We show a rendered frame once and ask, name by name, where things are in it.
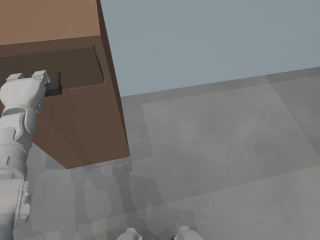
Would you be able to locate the handle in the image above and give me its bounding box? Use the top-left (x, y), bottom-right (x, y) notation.
top-left (44, 71), bottom-right (63, 97)

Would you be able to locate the robot left forearm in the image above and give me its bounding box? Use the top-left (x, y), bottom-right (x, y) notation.
top-left (0, 104), bottom-right (37, 181)

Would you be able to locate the left robot upper arm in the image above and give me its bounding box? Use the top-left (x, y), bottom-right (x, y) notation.
top-left (0, 178), bottom-right (32, 240)

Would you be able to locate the robot left hand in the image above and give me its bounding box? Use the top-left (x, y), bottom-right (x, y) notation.
top-left (0, 70), bottom-right (51, 113)

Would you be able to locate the drawer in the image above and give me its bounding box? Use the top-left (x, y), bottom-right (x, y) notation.
top-left (0, 45), bottom-right (104, 90)

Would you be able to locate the right robot thigh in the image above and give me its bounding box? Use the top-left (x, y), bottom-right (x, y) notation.
top-left (173, 230), bottom-right (204, 240)

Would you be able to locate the cabinet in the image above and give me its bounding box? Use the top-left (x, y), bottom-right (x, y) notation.
top-left (0, 0), bottom-right (130, 169)

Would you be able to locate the right robot shin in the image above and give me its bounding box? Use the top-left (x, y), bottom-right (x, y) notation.
top-left (177, 226), bottom-right (190, 234)

